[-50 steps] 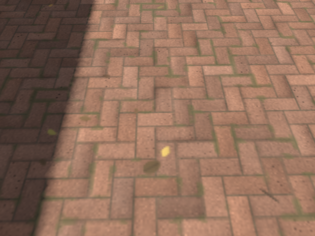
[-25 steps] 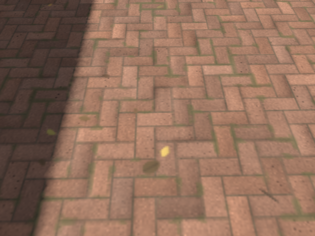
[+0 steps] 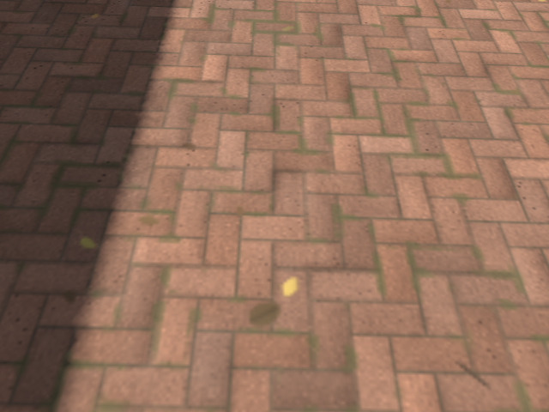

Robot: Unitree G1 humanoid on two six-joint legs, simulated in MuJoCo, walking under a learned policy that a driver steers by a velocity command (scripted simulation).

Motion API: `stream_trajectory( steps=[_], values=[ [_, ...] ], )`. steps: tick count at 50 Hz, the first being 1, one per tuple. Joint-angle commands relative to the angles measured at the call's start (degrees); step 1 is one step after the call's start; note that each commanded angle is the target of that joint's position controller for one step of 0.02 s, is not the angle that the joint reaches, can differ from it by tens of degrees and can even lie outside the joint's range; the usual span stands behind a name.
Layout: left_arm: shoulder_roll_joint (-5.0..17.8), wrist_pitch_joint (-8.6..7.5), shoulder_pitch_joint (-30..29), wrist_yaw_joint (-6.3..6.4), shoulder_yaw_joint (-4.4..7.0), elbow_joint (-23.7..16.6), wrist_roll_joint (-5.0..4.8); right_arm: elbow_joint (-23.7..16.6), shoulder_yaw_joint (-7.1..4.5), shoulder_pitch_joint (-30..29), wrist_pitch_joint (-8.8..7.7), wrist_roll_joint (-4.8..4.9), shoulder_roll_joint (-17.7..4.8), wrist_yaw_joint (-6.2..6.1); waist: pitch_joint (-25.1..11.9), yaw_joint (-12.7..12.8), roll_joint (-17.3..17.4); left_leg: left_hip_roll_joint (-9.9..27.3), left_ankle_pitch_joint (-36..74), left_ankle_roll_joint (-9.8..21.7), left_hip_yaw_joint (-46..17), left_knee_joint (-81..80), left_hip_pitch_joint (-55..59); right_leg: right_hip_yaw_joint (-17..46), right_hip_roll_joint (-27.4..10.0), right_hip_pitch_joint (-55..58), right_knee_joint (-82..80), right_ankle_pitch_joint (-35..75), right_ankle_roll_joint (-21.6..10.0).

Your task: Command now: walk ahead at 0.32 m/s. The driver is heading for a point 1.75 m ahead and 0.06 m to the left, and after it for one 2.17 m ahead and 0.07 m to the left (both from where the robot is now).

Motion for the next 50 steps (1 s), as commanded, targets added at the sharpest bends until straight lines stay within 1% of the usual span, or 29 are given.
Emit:
stream_trajectory(
  steps=[1,2,3,4,5,6,7,8,9,11,14,17,20,23,25,26,27,28,29,30,31,32,33,34,36,39,41,45,50],
  values=[
    [8.5,-0.45,-2.4,-0.59,1.34,-3.1,-0.10,0.9,-1.84,6.2,-1.56,0.11,-4.0,0.69,6.3,-5.9,-3.1,-4.8,9.7,-0.8,5.4,-9.0,14.3,8.3,-8.6,-16.2,-6.5,3.4,-8.5],
    [8.0,-0.76,-4.1,-0.68,1.01,-3.6,0.04,2.8,-2.94,13.6,-1.34,0.05,-5.7,0.58,3.4,-9.7,-0.7,-3.6,10.0,0.1,2.2,-10.8,22.6,4.6,-6.0,-20.1,3.5,12.8,-6.7],
    [4.4,-1.30,-6.7,-0.77,-0.03,-6.0,0.43,3.4,-4.46,21.5,-1.52,-0.43,-11.8,-0.02,0.5,-12.2,14.3,10.7,2.7,5.8,-21.1,-21.6,29.9,-2.7,0.6,-30.1,27.2,11.4,-2.0],
    [0.4,-2.61,-6.5,-0.66,-0.90,-7.9,-0.22,3.6,-3.67,24.5,-2.49,-1.56,-12.9,0.70,-4.2,-10.8,20.8,20.8,-1.6,13.1,-47.3,-32.7,33.5,4.2,5.9,-38.7,43.3,-7.9,-1.6],
    [2.5,-3.49,-7.4,-1.01,-0.32,-8.3,-1.86,2.4,-2.42,18.2,-3.39,-1.68,-10.3,0.67,0.2,-7.3,13.4,22.4,-6.0,13.0,-45.7,-32.0,29.8,9.1,1.6,-44.3,51.3,-5.5,-3.4],
    [4.2,-3.95,-9.2,-1.49,-0.11,-8.9,-2.02,0.5,-1.39,12.6,-3.76,-1.33,-7.1,0.93,3.7,-5.6,8.9,20.0,-4.5,10.4,-36.9,-31.3,25.7,8.5,-1.5,-45.9,52.0,0.6,-5.2],
    [4.8,-4.14,-9.8,-1.44,0.32,-8.6,-1.35,-0.8,-0.65,8.6,-3.72,-1.55,-6.1,1.33,5.0,-4.0,5.5,17.1,0.4,8.1,-29.1,-32.0,22.1,7.5,-3.8,-44.6,49.2,6.5,-5.9],
    [5.5,-3.97,-10.0,-1.31,0.93,-8.5,-0.58,-1.5,-0.24,6.9,-3.59,-1.83,-5.6,1.56,5.8,-2.8,5.2,14.5,6.5,6.5,-22.9,-32.7,19.0,6.8,-5.5,-42.0,45.2,10.1,-5.9],
    [6.1,-3.45,-9.5,-1.53,1.40,-8.1,-0.32,-1.4,0.28,7.2,-3.22,-2.07,-4.2,1.47,5.5,-2.1,6.0,11.9,11.7,5.2,-17.7,-33.2,17.4,6.0,-6.2,-39.1,42.7,12.1,-5.6],
    [4.5,-2.41,-10.2,-1.99,1.38,-8.1,-0.21,-0.5,0.46,10.9,-2.84,-2.21,-4.7,0.74,5.5,-2.1,6.2,10.3,21.0,5.4,-12.8,-33.7,17.1,3.9,-6.3,-38.5,39.5,14.1,-4.2],
    [3.2,-1.86,-18.1,-2.09,0.92,-11.4,0.33,-0.7,0.30,13.1,-2.48,-2.39,-7.0,-0.44,7.0,-3.0,4.6,10.7,26.8,6.5,-10.4,-35.0,17.6,2.9,-6.2,-42.5,30.2,18.7,-1.9],
    [2.4,-2.27,-26.6,-2.75,0.07,-14.3,0.15,-1.7,0.15,13.9,-2.04,-2.33,-7.8,-1.11,8.1,-4.9,5.4,9.6,25.8,6.0,-7.5,-36.6,16.5,0.9,-4.3,-39.5,16.8,25.1,-1.2],
    [2.9,-2.57,-31.8,-3.73,-0.35,-16.0,-0.18,-1.2,-0.27,16.9,-1.83,-1.62,-8.3,-1.25,9.3,-6.0,5.7,10.9,25.3,6.0,-6.2,-36.6,19.5,-0.2,-2.6,-37.8,9.9,26.8,-1.9],
    [4.0,-3.10,-33.8,-4.82,-0.31,-17.5,-0.31,-1.0,-0.83,17.2,-1.33,-1.22,-8.6,-1.33,9.1,-4.8,6.3,13.1,31.5,5.1,-5.2,-33.0,25.7,0.2,-1.7,-36.5,5.5,24.1,-4.3],
    [6.7,-3.33,-29.0,-5.01,0.87,-16.9,-0.26,-1.6,-1.45,15.6,-0.89,-1.52,-10.2,-1.33,4.3,-1.1,8.7,13.6,50.0,3.8,-4.3,-25.9,28.5,-1.4,1.4,-27.6,5.2,20.5,-6.3],
    [9.0,-3.29,-21.5,-4.81,2.07,-14.9,-0.30,-1.9,-1.62,14.4,-0.43,-1.78,-10.7,-1.27,-0.6,3.1,9.8,12.3,59.6,2.8,-2.8,-16.9,27.9,-2.8,3.7,-17.8,5.5,19.3,-7.8],
    [11.7,-2.99,-10.9,-4.37,3.47,-11.8,-0.38,-2.6,-1.26,13.3,-0.17,-1.99,-10.1,-1.16,-6.7,8.0,9.7,9.7,58.7,0.9,-1.2,-3.7,21.0,-1.7,3.2,-2.5,6.0,20.0,-9.6],
    [16.6,-2.66,-1.5,-3.70,4.67,-9.6,0.82,-4.1,-0.13,15.7,-0.38,-2.46,-6.4,-0.82,-15.4,8.5,0.1,4.2,37.4,-1.2,0.5,17.1,3.3,16.4,-9.9,17.4,5.5,13.9,-14.6],
    [17.4,-2.80,0.1,-4.26,4.25,-8.7,1.55,-3.7,2.04,21.8,-2.06,-1.55,1.3,-0.05,-24.8,4.2,-13.5,-5.8,-7.7,-3.0,-7.6,33.9,-11.6,45.8,-21.2,28.8,-6.0,2.3,-22.1],
    [12.1,-3.06,-3.3,-4.31,2.82,-8.9,1.05,-4.8,0.45,15.4,-3.60,0.17,-5.0,0.22,-18.9,5.2,-8.8,-2.7,-7.2,-1.6,-12.7,39.8,-17.7,45.1,-18.5,24.6,-10.0,0.3,-18.6],
    [9.7,-3.29,-8.9,-4.17,2.06,-9.8,0.66,-6.8,-0.20,9.7,-4.36,1.11,-7.6,0.15,-10.0,4.0,-5.9,0.2,-2.5,-0.8,-10.3,39.8,-20.6,34.7,-16.9,15.5,-10.4,5.8,-15.9],
    [8.4,-3.60,-14.1,-4.26,1.49,-10.8,0.96,-7.5,-0.40,6.8,-4.62,0.57,-8.0,-0.47,-6.4,1.7,0.5,3.4,3.2,-0.5,-9.4,36.4,-17.7,27.6,-15.3,5.8,-11.7,13.0,-14.6],
    [6.8,-3.93,-16.7,-4.54,1.06,-11.0,1.62,-7.4,-1.08,6.3,-4.09,-0.38,-7.8,-0.94,-3.7,-0.4,1.6,5.4,6.0,-0.4,-8.9,33.3,-14.3,22.0,-13.2,-1.9,-13.0,18.4,-13.7],
    [5.4,-4.11,-17.2,-4.73,0.61,-10.4,2.15,-7.1,-1.22,8.4,-3.11,-0.61,-6.7,-1.00,-3.3,-2.4,0.1,6.9,7.6,-0.2,-9.4,31.4,-10.8,18.6,-11.7,-5.9,-14.7,19.2,-13.5],
    [5.7,-4.22,-15.7,-4.51,0.57,-9.1,1.88,-7.1,-1.19,9.6,-1.70,-0.62,-4.7,-1.17,-1.4,-3.6,-1.1,7.8,7.9,-0.5,-8.7,27.5,-9.8,15.0,-10.5,-9.8,-17.7,19.2,-14.4],
    [8.5,-4.16,-12.7,-3.08,1.04,-8.1,1.84,-9.8,-1.64,2.6,-0.98,-1.42,-5.9,-1.37,2.2,-3.0,-0.3,8.8,14.6,-2.5,-7.9,19.1,-16.4,12.2,-10.4,-10.2,-20.7,19.8,-14.9],
    [9.1,-3.75,-10.4,-2.29,1.13,-7.6,1.68,-11.3,-1.76,-1.9,-1.15,-1.81,-6.0,-1.16,3.1,-1.8,0.0,8.6,21.1,-3.5,-7.5,11.9,-19.8,10.7,-9.9,-7.8,-21.1,20.9,-14.2],
    [9.9,-3.25,-6.7,-1.66,1.17,-6.9,1.00,-13.3,-1.15,-10.0,-1.81,-1.49,-4.8,-0.25,4.1,0.8,-0.5,5.6,30.6,-3.8,-4.6,-2.5,-17.5,6.1,-7.9,-5.3,-21.0,22.1,-11.9],
    [10.5,-2.10,-2.1,-1.47,1.62,-4.7,0.51,-16.2,-0.55,-17.2,-2.37,-0.82,-5.1,1.43,5.9,2.9,-0.9,3.8,27.0,-2.6,-4.1,-10.3,-18.9,6.1,-11.4,4.2,-17.0,23.4,-11.4]
  ],
)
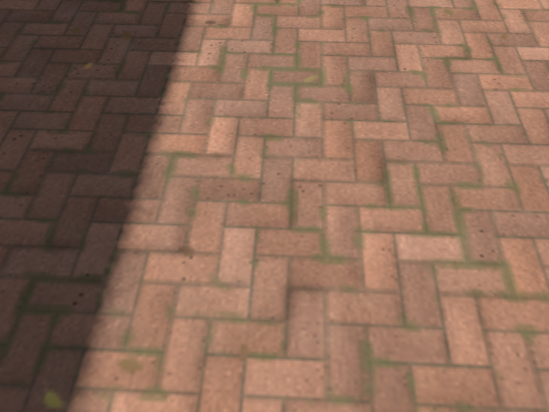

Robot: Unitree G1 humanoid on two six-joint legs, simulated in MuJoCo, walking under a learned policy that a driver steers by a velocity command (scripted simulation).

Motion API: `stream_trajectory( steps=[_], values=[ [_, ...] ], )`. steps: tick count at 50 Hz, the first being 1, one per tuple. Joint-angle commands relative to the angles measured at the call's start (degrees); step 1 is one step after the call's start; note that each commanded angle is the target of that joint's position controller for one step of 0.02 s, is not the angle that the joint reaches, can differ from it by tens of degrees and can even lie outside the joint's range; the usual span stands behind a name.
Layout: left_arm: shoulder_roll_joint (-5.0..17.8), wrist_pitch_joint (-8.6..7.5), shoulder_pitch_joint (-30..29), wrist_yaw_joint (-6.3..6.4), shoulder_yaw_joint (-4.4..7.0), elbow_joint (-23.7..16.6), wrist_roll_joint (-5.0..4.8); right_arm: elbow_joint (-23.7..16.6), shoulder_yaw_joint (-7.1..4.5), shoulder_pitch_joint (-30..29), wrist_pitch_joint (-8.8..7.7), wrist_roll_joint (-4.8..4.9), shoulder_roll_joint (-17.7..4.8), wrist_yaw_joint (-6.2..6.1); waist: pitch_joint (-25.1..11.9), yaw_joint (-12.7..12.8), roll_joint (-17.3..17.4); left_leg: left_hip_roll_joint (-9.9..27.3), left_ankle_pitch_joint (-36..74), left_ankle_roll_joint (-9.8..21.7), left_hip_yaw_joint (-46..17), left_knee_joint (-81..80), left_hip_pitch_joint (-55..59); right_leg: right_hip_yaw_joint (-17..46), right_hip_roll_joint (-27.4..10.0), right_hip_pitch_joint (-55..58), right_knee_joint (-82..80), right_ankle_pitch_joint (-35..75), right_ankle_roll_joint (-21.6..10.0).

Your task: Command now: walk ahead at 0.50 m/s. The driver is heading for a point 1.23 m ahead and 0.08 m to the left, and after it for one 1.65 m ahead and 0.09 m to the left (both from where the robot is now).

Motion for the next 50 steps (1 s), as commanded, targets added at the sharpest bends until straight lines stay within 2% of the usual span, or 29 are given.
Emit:
stream_trajectory(
  steps=[1,3,4,5,6,7,8,9,10,11,12,14,17,23,28,31,32,33,34,35,36,37,38,39,41,43,46,48,50],
  values=[
    [9.5,0.45,3.3,0.51,2.16,-0.6,-0.36,-5.6,-0.30,-7.7,-1.30,0.34,-3.7,1.15,5.6,-0.1,-5.6,-1.2,-3.4,1.4,0.6,-3.7,-2.1,7.5,-18.1,1.3,-0.7,16.5,-8.5],
    [10.4,1.00,1.7,0.69,2.55,-0.8,-0.39,-5.3,-0.96,-4.5,-1.67,0.43,-5.6,1.53,3.4,-2.7,-6.9,-3.0,-7.7,3.1,1.7,-5.1,3.7,7.3,-18.8,3.4,3.5,26.2,-7.3],
    [10.7,1.28,0.2,0.71,2.60,-1.2,-0.42,-4.0,-1.83,0.6,-1.80,0.32,-7.2,1.46,0.1,-5.8,-7.5,-5.0,-8.5,4.2,3.6,-5.9,11.4,5.9,-17.6,3.0,9.4,36.3,-6.3],
    [9.3,1.52,-0.6,0.68,2.07,-1.6,-0.23,-0.9,-3.34,10.5,-1.79,0.14,-10.0,1.13,-5.8,-10.2,-6.6,-6.2,-7.6,5.9,4.3,-5.8,24.9,3.5,-14.4,-0.7,20.9,40.9,-4.6],
    [7.2,1.46,0.2,0.65,1.03,-3.0,0.82,1.3,-4.62,21.4,-1.62,-0.64,-14.7,0.53,-14.8,-13.2,0.5,5.0,-7.7,9.9,-8.8,-4.6,43.2,0.6,-10.6,-13.3,40.1,24.9,-2.4],
    [-0.9,0.05,7.3,-0.03,-1.11,-3.2,0.46,2.5,-4.97,23.9,-1.43,-1.05,-17.6,1.00,-21.1,-8.5,15.7,16.7,-19.1,18.9,-37.6,-13.0,60.2,3.5,0.6,-36.0,58.7,-15.0,0.9],
    [5.3,-1.37,3.8,-0.29,0.10,-2.7,-1.05,2.1,-3.39,22.9,-1.56,-0.59,-12.0,1.13,-19.8,-10.4,10.4,15.4,-24.5,17.1,-40.7,-16.6,59.6,11.2,-2.1,-42.5,65.9,-17.9,-0.3],
    [8.2,-2.17,-1.6,-0.45,0.83,-4.5,-2.11,1.1,-2.61,17.9,-1.70,-0.33,-9.3,0.97,-12.0,-9.9,7.5,13.7,-21.1,14.3,-31.5,-16.8,52.7,10.0,-5.1,-46.2,66.6,-13.1,-1.4],
    [8.3,-2.36,-4.8,-0.05,0.87,-5.1,-1.80,-0.2,-2.03,13.0,-1.73,-0.64,-8.0,0.98,-7.9,-8.1,2.0,11.7,-14.4,12.9,-24.3,-18.1,44.0,8.4,-8.2,-44.1,64.1,-7.4,-1.5],
    [8.0,-2.03,-6.3,0.34,1.34,-5.4,-0.85,-0.5,-1.67,10.1,-1.80,-1.25,-6.6,1.15,-4.7,-6.4,0.3,9.8,-9.6,12.3,-19.6,-19.7,36.6,8.0,-10.1,-41.4,60.5,-3.9,-1.3],
    [7.2,-1.19,-5.2,0.40,1.59,-5.1,-0.59,-0.4,-1.08,9.1,-1.92,-1.78,-5.0,1.29,-3.9,-4.5,1.1,8.1,-7.5,11.8,-16.1,-21.5,32.4,8.3,-11.6,-37.9,58.4,-1.8,-1.4],
    [4.8,0.25,-3.5,0.54,1.44,-4.8,-0.52,0.7,-1.15,10.5,-2.12,-1.52,-5.3,1.27,-2.7,-3.2,1.9,7.0,-5.7,12.4,-12.6,-24.3,28.9,7.7,-12.4,-35.8,54.8,-0.5,-0.9],
    [4.9,1.06,-8.6,0.76,1.63,-6.7,0.14,1.8,-1.71,13.1,-2.12,-1.32,-7.8,0.21,0.3,-3.6,0.5,6.9,-2.9,12.9,-9.3,-26.8,28.5,7.1,-12.9,-40.8,47.1,5.8,0.9],
    [3.3,0.48,-20.0,-0.15,1.04,-9.9,0.08,3.3,-1.57,18.1,-1.25,-0.63,-8.3,-0.98,3.0,-6.9,1.2,4.1,-2.9,10.1,-3.0,-27.9,31.3,4.3,-10.3,-41.0,27.6,20.9,1.9],
    [3.4,-0.16,-27.3,-1.73,0.41,-12.8,-0.52,5.6,-1.94,22.6,-0.08,-0.24,-8.8,-1.20,5.5,-9.0,1.4,7.3,-2.1,9.9,-2.9,-24.7,39.7,3.5,-8.6,-42.5,20.2,17.9,0.6],
    [5.3,-0.73,-25.6,-2.57,0.90,-13.2,-0.67,5.8,-2.52,21.5,0.68,-0.01,-9.9,-1.53,4.1,-6.5,2.9,9.2,6.8,8.5,-3.1,-20.0,43.3,2.8,-7.1,-37.6,17.8,11.9,-1.6],
    [6.7,-0.86,-21.9,-2.56,1.59,-12.4,-0.57,5.5,-2.70,20.1,0.90,0.02,-10.5,-1.58,1.6,-4.2,3.8,8.6,16.3,7.8,-2.3,-15.9,43.3,1.3,-5.2,-31.3,17.4,10.5,-2.6],
    [8.8,-0.88,-13.8,-2.35,2.83,-9.9,-0.37,5.1,-2.45,18.8,1.19,0.04,-9.9,-1.56,-3.1,0.1,3.4,6.1,24.0,6.4,-0.1,-6.8,41.3,-0.3,-3.2,-20.2,16.4,11.3,-4.1],
    [12.3,-0.83,-2.8,-1.88,4.21,-7.0,0.17,4.1,-1.67,18.5,1.23,-0.50,-8.3,-1.55,-10.8,4.1,0.8,3.1,17.1,4.4,2.1,7.7,31.6,5.1,-8.1,-2.5,19.0,13.2,-7.0],
    [18.1,-0.47,4.9,-1.60,5.64,-5.3,0.95,3.4,0.29,25.3,0.15,-0.89,-1.8,-0.94,-20.0,2.3,-12.8,-6.6,-9.2,0.1,3.9,31.6,7.5,31.2,-23.3,21.0,16.1,5.0,-16.4],
    [14.2,-0.27,5.2,-1.69,4.18,-5.2,0.47,4.0,0.30,24.1,-1.47,-0.16,-2.9,-0.51,-23.7,2.7,-15.8,-9.3,-37.0,0.4,-4.8,40.9,-1.0,46.3,-26.5,23.4,6.9,0.1,-17.9],
    [11.0,-0.36,0.1,-1.61,3.15,-5.8,-0.02,2.4,-1.03,18.7,-2.38,1.42,-7.6,-0.24,-15.0,2.2,-12.8,-5.5,-34.8,1.5,-6.0,44.8,-6.6,38.4,-24.4,16.8,6.3,-2.1,-14.6],
    [8.9,-0.36,-5.1,-1.51,2.45,-7.2,0.05,1.3,-1.08,14.7,-2.67,1.70,-8.2,-0.46,-9.1,0.7,-8.6,-2.3,-29.5,2.2,-4.0,43.0,-6.5,30.2,-22.3,7.6,5.1,1.0,-12.5],
    [7.2,-0.45,-9.0,-1.71,1.86,-7.7,0.56,1.1,-1.42,12.7,-2.39,0.93,-7.9,-0.91,-4.8,-1.2,-5.2,0.0,-25.1,2.1,-3.0,38.9,-3.9,24.4,-20.1,-1.5,3.0,5.0,-11.5],
    [5.2,-0.86,-11.3,-2.06,1.26,-7.5,1.34,1.7,-1.76,15.1,-0.64,0.19,-5.8,-1.38,-2.4,-4.7,-7.0,2.4,-21.1,2.0,-3.5,33.6,3.1,18.2,-17.1,-11.0,-0.7,7.9,-10.4],
    [6.6,-1.18,-9.7,-1.77,1.56,-6.5,1.11,1.7,-1.65,15.4,0.41,-0.02,-4.2,-1.57,-1.0,-5.5,-6.7,2.9,-18.7,1.2,-2.8,30.1,3.4,15.0,-16.4,-13.8,-3.2,10.7,-11.3],
    [8.6,-1.12,-6.7,-0.60,1.97,-5.3,1.02,-0.5,-1.96,9.3,0.62,-0.71,-4.9,-1.65,1.1,-4.6,-5.1,3.2,-10.2,-0.4,-2.6,21.0,-2.2,12.3,-16.3,-11.9,-4.8,14.6,-11.5],
    [8.6,-0.79,-5.2,-0.08,1.87,-4.8,0.77,-1.5,-1.82,5.9,0.36,-0.78,-4.3,-1.27,1.7,-3.7,-5.2,2.5,-3.8,-0.8,-2.0,13.9,-2.6,9.6,-15.1,-10.7,-5.0,15.8,-10.2],
    [8.5,-0.45,-4.6,0.25,1.61,-4.5,0.80,-2.4,-1.29,2.2,0.00,-0.88,-3.2,-0.86,3.0,-2.9,-5.3,0.4,0.9,-0.8,0.1,5.6,1.2,5.4,-13.0,-11.8,-3.6,24.4,-8.7]
  ],
)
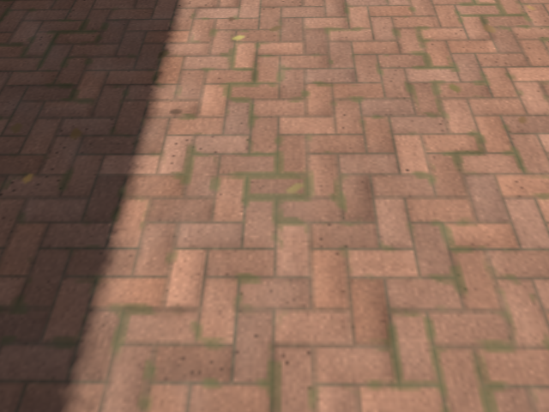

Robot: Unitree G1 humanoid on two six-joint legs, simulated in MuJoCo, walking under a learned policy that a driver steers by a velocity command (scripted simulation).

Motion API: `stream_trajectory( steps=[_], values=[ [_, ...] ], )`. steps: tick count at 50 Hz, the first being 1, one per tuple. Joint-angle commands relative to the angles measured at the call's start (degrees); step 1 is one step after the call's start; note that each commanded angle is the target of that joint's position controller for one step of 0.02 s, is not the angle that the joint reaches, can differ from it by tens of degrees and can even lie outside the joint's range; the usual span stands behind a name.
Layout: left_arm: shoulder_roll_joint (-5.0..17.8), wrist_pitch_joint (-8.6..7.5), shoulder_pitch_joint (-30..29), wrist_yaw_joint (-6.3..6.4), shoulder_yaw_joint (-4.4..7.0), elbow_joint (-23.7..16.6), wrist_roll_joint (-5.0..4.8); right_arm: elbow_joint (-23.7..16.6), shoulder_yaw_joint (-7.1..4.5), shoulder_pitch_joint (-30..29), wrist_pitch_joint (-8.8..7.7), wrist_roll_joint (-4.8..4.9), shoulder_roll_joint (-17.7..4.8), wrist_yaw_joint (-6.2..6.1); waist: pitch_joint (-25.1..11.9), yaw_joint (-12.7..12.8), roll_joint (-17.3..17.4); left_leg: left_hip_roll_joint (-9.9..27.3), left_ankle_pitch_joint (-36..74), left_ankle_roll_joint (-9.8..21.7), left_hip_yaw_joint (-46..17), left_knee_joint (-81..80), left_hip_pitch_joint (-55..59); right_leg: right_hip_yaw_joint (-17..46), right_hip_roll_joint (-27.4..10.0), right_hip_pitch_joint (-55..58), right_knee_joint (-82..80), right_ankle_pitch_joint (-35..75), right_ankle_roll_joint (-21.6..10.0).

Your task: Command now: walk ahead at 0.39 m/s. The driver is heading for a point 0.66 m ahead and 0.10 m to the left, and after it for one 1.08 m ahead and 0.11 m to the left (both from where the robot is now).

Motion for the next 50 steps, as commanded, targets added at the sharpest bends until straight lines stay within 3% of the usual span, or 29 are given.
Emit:
stream_trajectory(
  steps=[1,5,7,8,9,10,11,12,13,14,15,18,20,22,24,25,26,27,28,29,32,38,50],
  values=[
    [8.7,-0.42,-1.6,0.83,1.34,-2.8,-0.14,-3.2,0.30,-3.7,-0.73,-0.26,-0.9,0.59,3.1,-1.1,-5.4,-2.7,8.3,-0.4,3.0,-10.2,5.9,4.0,-12.4,-5.2,-4.7,22.8,-6.7],
    [9.0,0.93,1.0,1.17,1.27,-0.9,-0.46,-4.3,0.61,-6.7,-0.96,-0.15,-1.7,1.72,1.7,-0.1,-6.8,-5.1,7.5,0.8,2.9,-16.2,9.0,4.3,-14.4,1.4,1.6,28.6,-5.7],
    [9.9,1.48,-0.7,1.43,1.62,-0.7,-0.78,-3.9,-0.04,-3.7,-1.32,-0.49,-4.1,2.01,-0.2,-2.5,-7.7,-6.1,4.1,2.5,2.3,-19.0,12.7,5.9,-15.5,4.6,6.5,31.3,-4.3],
    [10.1,1.69,-2.3,1.57,1.67,-0.9,-1.01,-2.3,-0.64,1.0,-1.57,-0.88,-5.4,1.90,-2.5,-5.2,-7.3,-7.3,6.7,3.6,3.2,-22.0,18.8,5.3,-14.0,4.9,11.6,34.0,-2.9],
    [9.2,1.66,-0.8,1.53,1.39,-1.0,-0.50,-0.6,-1.64,5.9,-1.88,-1.48,-8.7,1.56,-6.4,-6.4,-3.9,-5.4,23.3,5.0,2.1,-22.7,28.2,3.5,-10.2,2.6,19.9,30.6,-0.6],
    [5.6,1.20,3.7,1.29,0.20,-1.4,1.01,0.1,-2.04,10.9,-1.77,-2.74,-12.1,1.21,-15.1,-5.1,4.2,5.7,47.3,10.3,-8.2,-16.1,47.2,1.9,-5.7,-10.3,35.2,8.5,2.3],
    [0.6,1.03,10.9,0.81,-1.48,0.9,0.21,0.9,-0.87,12.0,-0.98,-2.16,-9.2,1.30,-23.2,-3.6,14.1,16.3,52.3,19.7,-21.1,-17.1,57.3,4.6,-0.8,-20.5,50.0,-29.3,5.1],
    [5.9,1.45,8.8,0.61,-0.15,1.5,-1.03,0.6,-0.03,11.7,-0.30,-0.87,-6.2,1.73,-23.4,-5.1,7.9,13.7,38.2,18.8,-21.7,-19.9,52.8,9.8,-2.7,-21.8,54.5,-32.2,5.4],
    [7.6,2.14,3.3,0.88,0.44,-0.1,-1.94,-0.1,0.17,7.1,0.05,-0.37,-6.0,1.66,-16.1,-4.6,5.2,11.6,26.0,16.4,-18.0,-22.8,45.8,8.5,-4.6,-25.7,55.2,-29.4,5.5],
    [7.4,3.11,-0.4,1.56,0.59,-0.8,-1.69,-1.0,0.68,2.7,0.31,-0.68,-5.0,1.39,-10.8,-3.8,1.9,9.5,16.3,14.6,-15.4,-25.7,37.9,7.3,-6.4,-26.1,53.2,-25.9,5.9],
    [7.1,4.21,-1.9,2.25,0.87,-1.1,-1.07,-1.6,1.11,-1.0,0.50,-1.11,-4.0,1.10,-7.5,-2.4,1.4,8.1,9.2,13.2,-13.2,-28.5,30.1,7.4,-8.0,-23.5,49.6,-23.0,6.1],
    [4.0,5.86,0.0,3.31,0.41,-0.2,-0.42,-1.5,0.99,-4.4,1.22,-2.49,-4.1,0.58,-5.6,0.0,5.8,3.8,0.4,11.5,-7.1,-32.6,18.9,5.0,-7.7,-12.9,36.8,-17.7,6.2],
    [3.8,6.05,0.0,3.41,0.29,0.4,-0.23,-0.8,0.97,-3.6,1.45,-2.07,-4.3,0.18,-7.2,-0.2,5.6,3.4,-4.4,11.5,-6.2,-33.2,18.8,4.2,-7.2,-8.9,30.0,-11.9,5.7],
    [3.8,6.27,0.2,3.01,0.31,1.1,0.18,-0.5,1.10,-4.3,2.02,-1.04,-4.4,-0.16,-6.8,0.6,4.8,2.5,-16.0,9.8,-5.3,-33.6,16.7,2.8,-6.3,-3.9,22.2,-3.5,4.9],
    [4.5,6.48,-1.1,2.62,0.38,1.0,1.43,0.9,1.61,-2.4,2.47,-0.52,-3.0,-0.24,-3.6,0.5,3.2,0.1,-29.1,5.4,-4.5,-33.9,13.9,3.2,-6.6,-1.3,15.9,-0.3,3.2],
    [6.0,6.43,-2.3,2.71,0.42,0.1,1.64,1.4,1.72,-1.3,2.65,-0.74,-2.7,-0.24,-0.5,-0.5,1.3,-1.5,-31.1,3.0,-3.6,-32.2,13.7,6.3,-9.4,-3.4,11.5,-2.8,1.7],
    [9.6,6.29,-3.9,2.90,1.16,0.3,0.71,1.4,1.33,0.7,2.85,-0.77,-3.1,-0.40,2.1,-3.5,-4.6,-5.1,-27.4,1.3,-0.2,-30.6,16.7,6.8,-9.8,-10.3,10.6,-12.4,0.3],
    [7.9,5.73,-4.8,2.74,0.94,0.7,0.34,1.7,1.38,0.2,2.99,-1.03,-3.0,-0.77,3.3,-3.2,-7.1,-6.3,-22.1,0.5,1.6,-27.6,22.9,7.2,-9.2,-16.9,7.7,-19.0,0.5],
    [6.1,5.06,-5.7,2.69,0.49,0.9,0.58,1.9,1.32,0.5,3.04,-0.96,-2.9,-0.98,3.4,-3.7,-8.6,-6.3,-18.0,0.8,1.9,-25.5,26.4,7.4,-9.1,-19.2,5.9,-19.4,1.6],
    [5.7,4.50,-6.7,2.61,0.41,1.1,0.70,2.4,1.38,1.2,3.14,-0.96,-2.4,-1.16,3.1,-4.2,-9.3,-6.2,-15.1,1.2,2.1,-24.3,28.3,7.2,-9.0,-19.5,5.5,-17.1,2.5],
    [5.1,3.32,-5.7,2.44,0.22,1.8,0.21,3.7,1.29,2.3,3.17,-1.09,-2.4,-1.03,1.5,-3.7,-6.6,-6.0,-9.5,2.0,2.4,-23.1,28.4,6.4,-8.4,-15.1,7.5,-9.0,3.3],
    [5.2,3.42,-3.7,2.50,0.05,3.0,-0.09,5.1,1.19,1.9,3.23,-0.54,-2.5,-0.76,-1.2,-2.6,-3.3,-5.7,-0.1,1.8,2.6,-21.2,29.7,5.2,-7.6,-9.9,10.7,2.1,2.7],
    [4.3,4.31,-3.8,2.46,-0.34,3.9,-0.10,7.9,1.08,2.5,4.31,-0.25,-3.2,-1.47,-0.3,-2.8,-2.5,-5.4,3.0,1.4,2.5,-20.1,31.0,4.0,-6.5,-8.2,11.0,6.2,2.8]
  ],
)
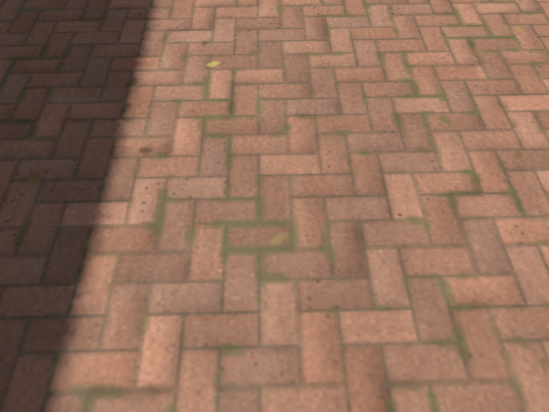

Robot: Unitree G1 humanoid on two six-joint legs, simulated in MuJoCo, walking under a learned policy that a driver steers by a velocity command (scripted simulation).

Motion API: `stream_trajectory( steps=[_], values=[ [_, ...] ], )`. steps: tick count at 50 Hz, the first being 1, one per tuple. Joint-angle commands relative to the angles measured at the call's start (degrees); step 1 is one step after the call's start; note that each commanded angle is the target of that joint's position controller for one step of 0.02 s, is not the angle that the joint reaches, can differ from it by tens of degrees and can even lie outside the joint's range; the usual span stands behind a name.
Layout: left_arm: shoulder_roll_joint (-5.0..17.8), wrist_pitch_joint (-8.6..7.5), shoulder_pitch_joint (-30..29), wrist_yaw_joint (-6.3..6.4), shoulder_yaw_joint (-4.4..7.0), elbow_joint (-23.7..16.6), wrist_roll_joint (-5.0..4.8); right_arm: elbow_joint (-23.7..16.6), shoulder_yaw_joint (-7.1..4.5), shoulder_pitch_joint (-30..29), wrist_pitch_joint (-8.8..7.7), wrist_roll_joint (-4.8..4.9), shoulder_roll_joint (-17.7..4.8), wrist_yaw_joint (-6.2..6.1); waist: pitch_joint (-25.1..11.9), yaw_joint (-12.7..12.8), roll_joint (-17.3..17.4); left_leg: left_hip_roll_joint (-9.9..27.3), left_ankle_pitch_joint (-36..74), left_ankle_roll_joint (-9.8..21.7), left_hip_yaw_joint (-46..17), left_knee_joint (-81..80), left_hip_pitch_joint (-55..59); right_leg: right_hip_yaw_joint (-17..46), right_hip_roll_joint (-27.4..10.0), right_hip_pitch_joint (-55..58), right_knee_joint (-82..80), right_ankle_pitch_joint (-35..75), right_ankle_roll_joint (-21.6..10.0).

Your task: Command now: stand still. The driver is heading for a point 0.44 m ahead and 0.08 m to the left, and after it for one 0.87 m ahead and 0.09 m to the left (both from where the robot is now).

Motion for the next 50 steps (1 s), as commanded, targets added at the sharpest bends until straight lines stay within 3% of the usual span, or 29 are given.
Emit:
stream_trajectory(
  steps=[1,10,11,13,14,16,17,18,20,22,23,24,25,26,27,28,30,32,36,41,43,44,45,46,47,48,49,50],
  values=[
    [6.0,-0.12,3.0,0.18,0.96,-0.8,0.02,-1.2,-0.92,0.7,-0.19,0.04,-5.7,-0.31,-2.3,0.0,-0.3,1.9,14.6,2.1,-1.7,-2.3,6.1,1.3,-1.8,-3.7,-5.1,15.2,-1.4],
    [5.6,0.04,3.2,0.33,0.71,-0.2,0.12,0.2,-0.94,0.4,0.07,0.00,-5.4,-0.51,-1.1,-0.2,-0.5,1.8,11.9,1.8,-1.7,-3.1,6.1,0.9,-1.4,-4.1,-6.3,11.8,-1.3],
    [5.3,0.13,4.6,0.38,0.69,0.6,0.03,1.0,-0.84,1.4,0.14,0.02,-4.9,-0.50,-2.2,-0.1,-0.7,1.0,5.6,1.8,-0.7,-2.9,6.4,0.5,-1.0,-3.6,-6.9,5.5,-1.6],
    [7.3,0.35,4.8,0.60,1.40,0.4,-0.72,1.2,-1.27,1.5,0.19,0.63,-5.5,-0.55,1.0,0.0,-2.6,-1.5,-14.9,2.5,1.5,-0.1,1.9,2.3,-1.4,-6.5,-8.1,-14.3,-4.3],
    [8.1,0.17,5.0,0.72,1.68,-0.2,-0.97,0.7,-1.35,0.6,-0.21,0.68,-5.6,-0.53,3.8,0.4,-3.4,-1.7,-20.4,2.8,1.5,1.2,-2.2,5.1,-3.2,-7.7,-9.7,-22.0,-5.8],
    [10.3,-1.07,8.9,0.60,2.47,0.1,-1.63,-0.9,-1.00,-2.2,-2.01,1.00,-3.6,0.04,7.0,2.2,-7.7,-2.2,-16.9,2.7,3.0,8.7,-9.9,16.0,-10.5,-5.4,-15.5,-29.4,-10.1],
    [11.7,-1.74,9.2,0.51,3.03,0.1,-1.81,-1.5,-0.85,-2.8,-2.95,1.29,-2.7,0.59,8.3,2.2,-10.7,-1.5,-12.3,3.2,2.8,13.9,-12.8,22.5,-15.4,-4.1,-18.3,-29.8,-12.7],
    [11.4,-2.40,8.8,0.39,3.04,-0.1,-1.70,-2.0,-0.80,-3.3,-3.80,1.50,-2.5,1.14,9.3,1.9,-10.7,0.3,-11.5,4.2,1.0,16.3,-14.4,25.6,-17.9,-4.3,-18.8,-27.0,-13.9],
    [9.9,-3.23,6.1,-0.15,2.75,-1.3,-1.73,-1.7,-0.96,-0.9,-5.03,1.99,-2.6,1.91,8.7,-0.5,-9.1,1.2,-13.5,5.8,0.9,11.3,-11.7,21.5,-16.6,-3.9,-15.8,-18.4,-12.3],
    [9.7,-3.16,1.7,-0.70,2.64,-3.0,-2.05,2.4,-1.99,9.2,-5.36,1.93,-3.7,1.99,5.3,-5.3,-6.5,-1.9,-5.6,5.7,3.2,0.3,7.8,11.7,-9.9,-12.6,-8.7,-8.8,-8.2],
    [8.6,-3.54,-0.9,-0.84,2.24,-4.4,-1.75,4.3,-3.23,16.5,-5.43,1.34,-7.0,1.83,2.6,-8.1,0.4,3.2,-5.8,7.2,-6.2,-4.3,16.8,4.9,-5.1,-18.5,5.2,2.9,-5.2],
    [4.9,-4.42,-0.9,-0.60,1.47,-6.8,-1.43,5.4,-4.95,24.2,-5.62,1.49,-14.2,2.08,-1.7,-9.2,17.8,16.4,-10.7,14.7,-31.0,-15.2,26.3,-3.7,2.7,-30.2,26.3,-2.4,-0.9],
    [5.6,-5.22,-2.7,-0.57,1.62,-7.9,-2.27,5.3,-3.43,24.1,-6.48,0.30,-11.3,2.56,-2.6,-8.3,15.5,22.4,-14.2,18.9,-44.9,-19.8,25.5,3.7,2.8,-36.3,39.2,-12.9,-1.6],
    [6.1,-5.77,-2.7,-1.06,1.80,-8.0,-3.36,3.8,-2.22,18.9,-7.16,0.31,-7.9,2.46,1.6,-5.4,9.3,22.1,-13.7,17.4,-39.7,-18.3,23.8,6.1,-0.9,-41.2,45.2,-9.4,-3.4],
    [6.0,-6.06,-2.0,-1.48,1.74,-7.4,-3.31,2.4,-1.42,15.7,-7.44,0.30,-5.7,2.68,2.3,-4.0,5.7,19.2,-11.4,15.1,-31.9,-18.0,22.0,5.6,-3.2,-41.7,45.8,-3.9,-4.9],
    [6.4,-6.27,-1.9,-1.55,2.11,-7.0,-2.72,1.5,-0.96,13.4,-7.40,0.27,-5.3,2.96,3.1,-2.7,3.2,17.1,-6.8,13.2,-25.8,-18.7,19.7,5.1,-5.0,-41.0,42.6,1.2,-5.4],
    [7.2,-5.77,-2.1,-1.96,2.93,-6.9,-1.85,1.2,-0.02,13.6,-6.74,-0.08,-3.4,2.85,2.9,-1.7,4.0,13.2,4.5,10.6,-16.3,-19.8,16.5,3.5,-6.6,-35.9,36.0,6.4,-4.9],
    [5.4,-4.97,-3.8,-2.35,2.72,-7.5,-1.51,1.5,0.07,16.3,-6.17,-0.23,-4.4,2.06,2.7,-1.9,4.1,11.9,11.9,10.7,-11.8,-20.7,15.8,1.5,-6.2,-35.0,30.9,8.9,-3.2],
    [3.1,-4.57,-14.7,-2.77,1.40,-11.8,-1.43,0.4,-0.34,17.2,-5.64,-0.34,-7.3,0.75,5.1,-3.6,3.8,10.4,13.8,10.6,-6.8,-23.4,11.1,-1.0,-4.1,-31.4,13.4,17.6,-1.3],
    [4.6,-4.76,-21.6,-4.21,0.93,-14.8,-1.99,1.3,-1.09,20.7,-5.42,0.77,-7.6,0.60,7.3,-4.2,4.6,13.0,15.2,10.1,-4.5,-23.4,15.6,-1.4,-2.6,-28.5,3.6,20.7,-3.2],
    [6.1,-5.11,-20.8,-4.76,1.36,-15.4,-1.96,1.0,-1.60,19.9,-5.04,0.79,-8.4,0.61,5.8,-2.4,5.1,14.2,23.8,9.1,-3.5,-19.6,19.7,-1.6,-1.6,-25.7,1.5,18.1,-5.0],
    [7.5,-5.22,-18.3,-4.81,2.01,-15.1,-1.89,0.7,-1.93,19.0,-4.81,0.68,-9.2,0.61,3.2,-0.6,6.2,14.5,34.0,8.5,-3.0,-15.9,21.0,-2.6,-0.1,-21.0,1.6,16.5,-5.9],
    [9.5,-5.22,-12.7,-4.66,3.05,-13.7,-1.86,0.4,-2.18,18.1,-4.40,0.49,-9.8,0.62,-0.9,2.7,7.5,13.8,44.9,7.7,-1.8,-8.9,21.3,-4.0,2.0,-13.2,2.1,15.0,-7.1],
    [11.8,-4.99,-2.5,-4.30,4.48,-10.6,-1.99,-0.1,-1.94,17.3,-3.96,0.26,-9.3,0.64,-6.7,7.6,7.5,11.3,49.1,6.1,0.0,2.9,17.4,-4.7,3.4,0.0,2.0,15.0,-8.7],
    [15.7,-4.73,8.1,-3.68,5.67,-8.3,-1.34,-1.6,-1.13,17.2,-3.90,-0.47,-7.6,0.79,-14.3,10.9,2.4,8.4,33.1,4.2,1.3,21.3,3.2,7.3,-6.6,18.6,3.6,12.0,-12.1],
    [19.5,-4.61,12.8,-3.94,6.07,-6.7,-0.49,-2.1,1.43,25.3,-5.29,0.11,2.2,1.73,-25.2,5.4,-14.8,-3.7,-12.7,0.8,-2.0,43.1,-17.1,39.0,-21.6,36.1,-6.2,-4.1,-22.2],
    [14.2,-4.73,11.3,-3.99,4.53,-6.7,-0.75,-2.1,0.20,19.9,-7.15,1.88,-3.0,2.08,-23.2,7.5,-11.1,-2.7,-18.2,2.3,-10.3,50.9,-23.6,45.9,-20.4,33.6,-14.0,-9.5,-20.1],
    [11.7,-5.17,5.1,-3.85,3.74,-7.7,-1.04,-4.7,-0.80,13.4,-8.09,3.23,-6.6,2.09,-13.0,6.2,-9.5,0.4,-14.4,3.4,-8.5,52.5,-28.6,36.5,-18.8,25.3,-14.5,-5.4,-17.2]
  ],
)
